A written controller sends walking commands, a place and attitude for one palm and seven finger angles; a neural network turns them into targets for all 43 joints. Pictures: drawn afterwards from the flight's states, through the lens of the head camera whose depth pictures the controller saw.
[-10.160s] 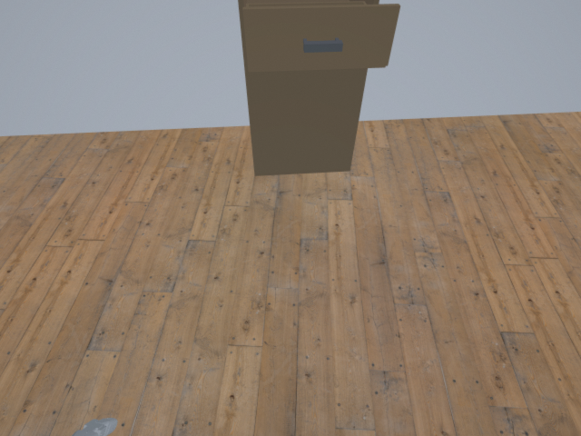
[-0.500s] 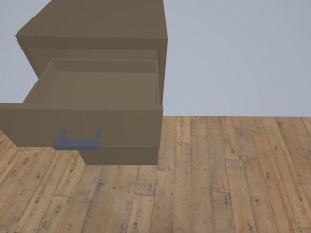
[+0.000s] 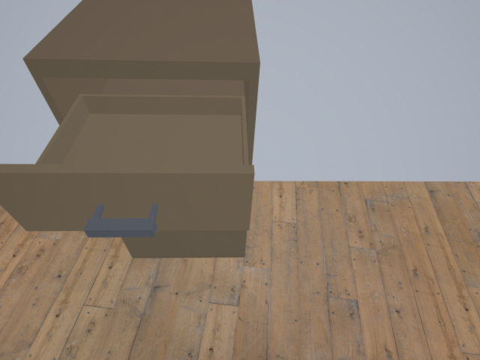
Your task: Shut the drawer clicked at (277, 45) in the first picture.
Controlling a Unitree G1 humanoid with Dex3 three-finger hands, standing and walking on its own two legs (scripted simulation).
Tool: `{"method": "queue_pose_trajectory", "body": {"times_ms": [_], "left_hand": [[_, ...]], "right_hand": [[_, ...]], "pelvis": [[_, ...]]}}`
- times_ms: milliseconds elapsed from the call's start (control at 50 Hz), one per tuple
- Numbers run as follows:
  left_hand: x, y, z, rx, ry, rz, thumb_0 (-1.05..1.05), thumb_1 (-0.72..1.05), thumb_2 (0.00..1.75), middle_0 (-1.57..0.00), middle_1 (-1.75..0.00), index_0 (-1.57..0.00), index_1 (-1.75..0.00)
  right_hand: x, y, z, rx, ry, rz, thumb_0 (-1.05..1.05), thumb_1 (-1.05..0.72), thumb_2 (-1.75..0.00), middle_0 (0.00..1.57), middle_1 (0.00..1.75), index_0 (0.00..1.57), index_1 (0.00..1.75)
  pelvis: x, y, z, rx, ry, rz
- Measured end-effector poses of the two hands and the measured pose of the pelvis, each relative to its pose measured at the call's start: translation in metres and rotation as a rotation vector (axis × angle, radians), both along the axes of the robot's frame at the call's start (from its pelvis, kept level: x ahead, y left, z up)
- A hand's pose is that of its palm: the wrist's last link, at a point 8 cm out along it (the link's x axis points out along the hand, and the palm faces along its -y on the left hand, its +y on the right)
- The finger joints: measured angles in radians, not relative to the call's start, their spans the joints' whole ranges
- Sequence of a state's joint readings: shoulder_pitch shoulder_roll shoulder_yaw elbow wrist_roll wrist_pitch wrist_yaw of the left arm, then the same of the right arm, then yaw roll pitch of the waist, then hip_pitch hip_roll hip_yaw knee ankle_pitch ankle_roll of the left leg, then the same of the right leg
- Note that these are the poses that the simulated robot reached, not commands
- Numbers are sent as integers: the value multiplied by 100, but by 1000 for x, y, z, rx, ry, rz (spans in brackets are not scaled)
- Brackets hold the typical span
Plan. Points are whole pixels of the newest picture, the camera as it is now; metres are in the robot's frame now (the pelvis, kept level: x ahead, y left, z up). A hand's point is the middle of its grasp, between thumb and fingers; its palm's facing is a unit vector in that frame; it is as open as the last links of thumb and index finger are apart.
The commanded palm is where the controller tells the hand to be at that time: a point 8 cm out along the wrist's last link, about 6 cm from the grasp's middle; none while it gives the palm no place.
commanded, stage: look again from close up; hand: left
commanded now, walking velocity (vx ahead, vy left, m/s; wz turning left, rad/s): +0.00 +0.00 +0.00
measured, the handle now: (124, 218) +0.34 +0.23 +0.03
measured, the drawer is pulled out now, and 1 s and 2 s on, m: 0.29 0.29 0.29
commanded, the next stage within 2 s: shuffle to correct the standing spot in 0.18 s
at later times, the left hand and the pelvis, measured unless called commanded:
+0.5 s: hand out of the picture +0.01 +0.15 -0.18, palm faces +0.07 -0.98 -0.18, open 7.4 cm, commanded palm none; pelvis +0.02 -0.01 -0.01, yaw +2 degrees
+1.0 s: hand out of the picture +0.11 +0.18 -0.17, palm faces +0.11 -0.96 -0.26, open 7.4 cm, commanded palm none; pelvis +0.06 -0.02 -0.01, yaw +5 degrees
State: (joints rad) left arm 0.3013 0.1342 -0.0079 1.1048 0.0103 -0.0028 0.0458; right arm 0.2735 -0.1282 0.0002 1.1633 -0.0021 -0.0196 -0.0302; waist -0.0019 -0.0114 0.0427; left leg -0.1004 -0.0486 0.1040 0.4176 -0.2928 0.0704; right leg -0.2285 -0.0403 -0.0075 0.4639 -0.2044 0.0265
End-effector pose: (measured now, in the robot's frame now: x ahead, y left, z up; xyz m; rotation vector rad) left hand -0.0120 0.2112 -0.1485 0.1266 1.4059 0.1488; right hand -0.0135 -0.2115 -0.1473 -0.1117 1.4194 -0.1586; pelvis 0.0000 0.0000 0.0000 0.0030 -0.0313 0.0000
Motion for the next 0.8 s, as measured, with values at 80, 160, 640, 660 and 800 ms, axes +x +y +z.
{"method": "queue_pose_trajectory", "body": {"times_ms": [80, 160, 640, 660, 800], "left_hand": [[1, -1, 0, 0, 5, -1, 1, 92, 90, -20, -30, -19, -30], [1, -2, 1, -2, 11, 0, 1, 92, 90, -20, -30, -19, -30], [17, -1, -12, -7, 16, 120, 0, 91, 90, -20, -30, -20, -30], [18, 0, -13, -10, 32, 120, 0, 91, 90, -20, -30, -19, -30], [54, 12, -3, 21, 8, 97, 1, 91, 90, -20, -30, -19, -30]], "right_hand": [[-1, 0, 0, 1, 10, -1, 1, -91, -90, 20, 30, 20, 30], [-3, -1, 1, 0, 20, -3, 1, -91, -90, 19, 30, 20, 30], [39, -16, -4, -46, 71, 66, 1, -91, -90, 19, 30, 20, 30], [47, -15, -2, -54, 52, 67, 1, -91, -90, 19, 30, 20, 30], [84, -4, 5, -48, -21, 97, 0, -91, -90, 19, 30, 20, 30]], "pelvis": [[1, -1, 0, 0, 5, -1], [3, -1, 1, 0, 7, -1], [43, -1, -12, -20, 25, 72], [45, 1, -11, -15, 23, 67], [53, 3, -2, -16, 25, 89]]}}
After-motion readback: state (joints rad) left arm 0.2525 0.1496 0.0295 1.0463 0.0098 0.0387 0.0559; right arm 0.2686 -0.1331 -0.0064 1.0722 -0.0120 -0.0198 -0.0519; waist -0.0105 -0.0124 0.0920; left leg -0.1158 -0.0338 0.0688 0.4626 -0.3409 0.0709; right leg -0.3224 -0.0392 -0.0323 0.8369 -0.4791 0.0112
